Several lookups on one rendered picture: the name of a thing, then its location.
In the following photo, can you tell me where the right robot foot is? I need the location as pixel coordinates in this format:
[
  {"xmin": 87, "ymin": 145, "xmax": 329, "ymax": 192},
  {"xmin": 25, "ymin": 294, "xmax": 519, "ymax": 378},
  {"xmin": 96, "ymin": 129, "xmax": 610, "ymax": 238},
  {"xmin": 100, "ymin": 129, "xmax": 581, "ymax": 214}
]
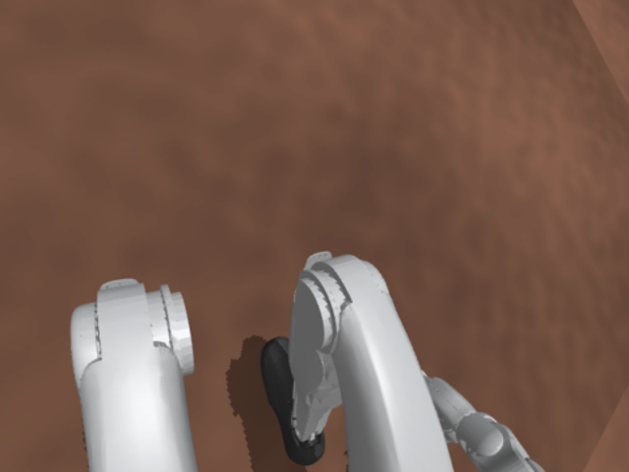
[{"xmin": 260, "ymin": 336, "xmax": 325, "ymax": 466}]

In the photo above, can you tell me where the right robot hand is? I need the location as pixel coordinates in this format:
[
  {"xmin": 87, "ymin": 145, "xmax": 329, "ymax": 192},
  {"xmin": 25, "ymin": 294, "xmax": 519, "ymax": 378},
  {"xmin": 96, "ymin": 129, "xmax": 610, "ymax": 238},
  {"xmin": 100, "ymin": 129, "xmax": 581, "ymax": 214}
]
[{"xmin": 422, "ymin": 370, "xmax": 478, "ymax": 443}]

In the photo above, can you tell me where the right robot arm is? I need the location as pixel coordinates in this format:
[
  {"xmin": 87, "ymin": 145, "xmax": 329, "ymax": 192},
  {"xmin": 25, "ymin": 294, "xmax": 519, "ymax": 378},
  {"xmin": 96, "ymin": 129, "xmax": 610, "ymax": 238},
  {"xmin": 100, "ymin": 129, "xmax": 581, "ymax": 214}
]
[{"xmin": 456, "ymin": 412, "xmax": 545, "ymax": 472}]

